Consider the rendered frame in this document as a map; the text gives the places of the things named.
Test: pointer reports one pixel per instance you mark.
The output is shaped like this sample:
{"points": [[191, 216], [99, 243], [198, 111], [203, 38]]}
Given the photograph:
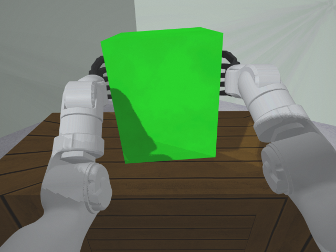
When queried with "robot left upper arm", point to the robot left upper arm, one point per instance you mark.
{"points": [[71, 195]]}

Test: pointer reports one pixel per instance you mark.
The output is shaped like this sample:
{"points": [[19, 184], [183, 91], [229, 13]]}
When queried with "robot right upper arm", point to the robot right upper arm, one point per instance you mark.
{"points": [[304, 168]]}

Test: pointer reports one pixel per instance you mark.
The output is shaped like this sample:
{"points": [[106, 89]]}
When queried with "pedestal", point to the pedestal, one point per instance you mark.
{"points": [[220, 204]]}

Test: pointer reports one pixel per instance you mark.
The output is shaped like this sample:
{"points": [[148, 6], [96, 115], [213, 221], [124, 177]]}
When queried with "left robot forearm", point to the left robot forearm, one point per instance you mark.
{"points": [[80, 133]]}

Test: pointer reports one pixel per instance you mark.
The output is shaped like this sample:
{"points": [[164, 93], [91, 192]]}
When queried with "robot right hand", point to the robot right hand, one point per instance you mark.
{"points": [[233, 61]]}

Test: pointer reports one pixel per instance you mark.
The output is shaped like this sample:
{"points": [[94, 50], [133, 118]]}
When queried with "robot left hand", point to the robot left hand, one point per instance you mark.
{"points": [[96, 70]]}

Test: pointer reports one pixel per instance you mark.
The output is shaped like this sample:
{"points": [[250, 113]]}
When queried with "right robot forearm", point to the right robot forearm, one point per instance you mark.
{"points": [[273, 110]]}

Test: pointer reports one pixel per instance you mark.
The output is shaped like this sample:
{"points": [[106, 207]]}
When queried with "carton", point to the carton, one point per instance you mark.
{"points": [[165, 91]]}

